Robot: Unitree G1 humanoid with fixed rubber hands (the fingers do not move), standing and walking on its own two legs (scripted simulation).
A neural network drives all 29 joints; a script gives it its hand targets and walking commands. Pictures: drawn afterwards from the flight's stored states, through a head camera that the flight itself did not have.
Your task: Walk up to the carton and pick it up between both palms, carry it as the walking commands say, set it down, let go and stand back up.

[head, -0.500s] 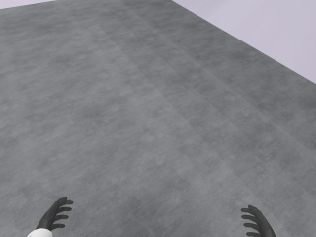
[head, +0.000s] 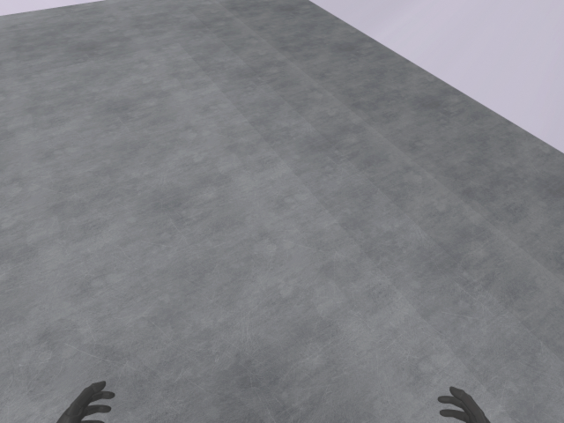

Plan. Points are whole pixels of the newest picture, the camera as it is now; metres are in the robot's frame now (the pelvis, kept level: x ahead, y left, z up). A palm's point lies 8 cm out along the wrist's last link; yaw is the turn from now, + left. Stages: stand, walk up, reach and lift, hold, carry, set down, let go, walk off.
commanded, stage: stand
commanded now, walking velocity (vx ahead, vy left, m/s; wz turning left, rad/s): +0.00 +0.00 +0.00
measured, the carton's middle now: out of the picture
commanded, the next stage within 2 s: walk up in 1.42 s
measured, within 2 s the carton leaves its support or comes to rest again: neither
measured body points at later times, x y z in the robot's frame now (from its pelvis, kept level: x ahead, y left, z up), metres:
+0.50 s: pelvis +0.00 +0.00 +0.01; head +0.00 +0.00 +0.46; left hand +0.10 +0.31 -0.11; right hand +0.11 -0.31 -0.10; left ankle +0.00 +0.13 -0.73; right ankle +0.00 -0.12 -0.73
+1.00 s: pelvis +0.00 +0.00 +0.02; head +0.01 +0.01 +0.47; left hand +0.09 +0.32 -0.11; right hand +0.11 -0.30 -0.10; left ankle +0.00 +0.13 -0.73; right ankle +0.00 -0.12 -0.73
